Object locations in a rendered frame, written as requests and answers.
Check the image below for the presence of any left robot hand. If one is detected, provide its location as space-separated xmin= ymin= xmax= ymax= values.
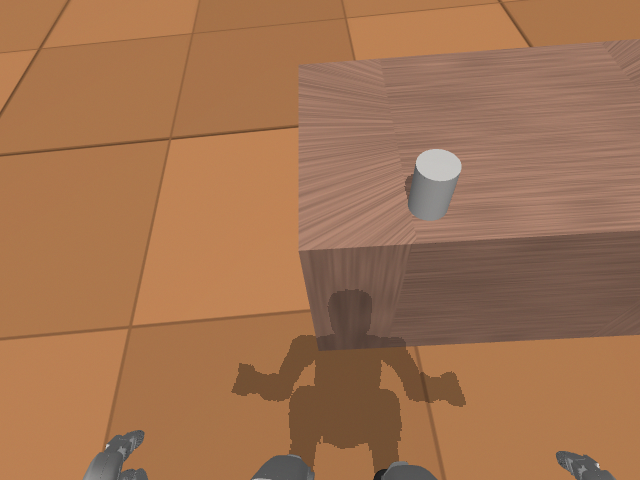
xmin=83 ymin=430 xmax=148 ymax=480

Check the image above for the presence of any can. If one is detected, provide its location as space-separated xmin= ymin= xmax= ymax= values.
xmin=408 ymin=149 xmax=462 ymax=221

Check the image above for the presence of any right robot hand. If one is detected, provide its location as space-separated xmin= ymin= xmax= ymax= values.
xmin=556 ymin=451 xmax=616 ymax=480

